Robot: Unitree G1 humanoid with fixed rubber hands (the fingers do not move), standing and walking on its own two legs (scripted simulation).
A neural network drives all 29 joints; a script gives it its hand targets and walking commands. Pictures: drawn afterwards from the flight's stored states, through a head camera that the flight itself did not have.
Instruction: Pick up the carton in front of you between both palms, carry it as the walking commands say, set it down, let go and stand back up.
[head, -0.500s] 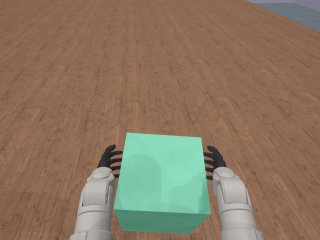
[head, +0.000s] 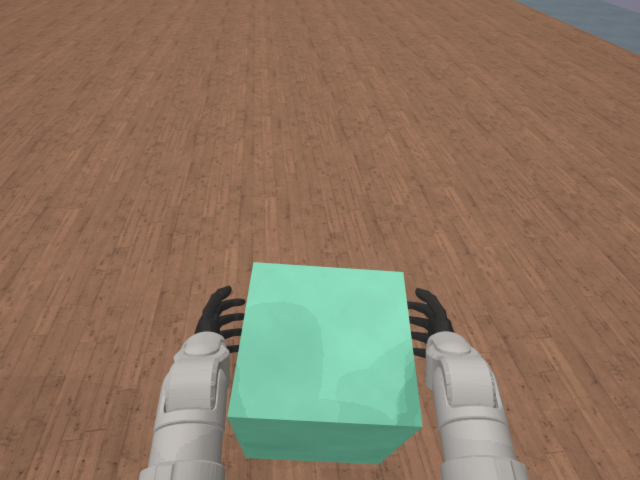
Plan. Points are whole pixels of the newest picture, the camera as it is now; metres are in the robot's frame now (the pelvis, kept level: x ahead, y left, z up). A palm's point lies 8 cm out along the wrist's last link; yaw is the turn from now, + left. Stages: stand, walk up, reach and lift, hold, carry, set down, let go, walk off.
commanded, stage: carry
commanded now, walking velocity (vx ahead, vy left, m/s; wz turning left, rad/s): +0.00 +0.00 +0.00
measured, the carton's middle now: (320, 370) +0.31 +0.00 -0.05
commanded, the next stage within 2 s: hold in 0.02 s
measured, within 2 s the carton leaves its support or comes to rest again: neither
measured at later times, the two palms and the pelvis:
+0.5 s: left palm (232, 328) +0.32 +0.12 +0.04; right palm (455, 360) +0.27 -0.16 +0.04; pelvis -0.02 +0.03 +0.00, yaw -10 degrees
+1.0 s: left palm (253, 376) +0.37 +0.12 -0.18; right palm (417, 395) +0.32 -0.17 -0.17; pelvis -0.05 +0.04 -0.10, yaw -10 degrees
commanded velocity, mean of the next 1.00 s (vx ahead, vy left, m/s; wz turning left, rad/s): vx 0.00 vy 0.00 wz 0.00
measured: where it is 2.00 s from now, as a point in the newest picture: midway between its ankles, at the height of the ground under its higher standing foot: outside the picture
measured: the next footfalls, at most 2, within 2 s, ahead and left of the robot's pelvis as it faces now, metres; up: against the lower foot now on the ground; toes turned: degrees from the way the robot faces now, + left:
none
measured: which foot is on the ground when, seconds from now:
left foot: down 0.00-1.00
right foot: down 0.00-1.00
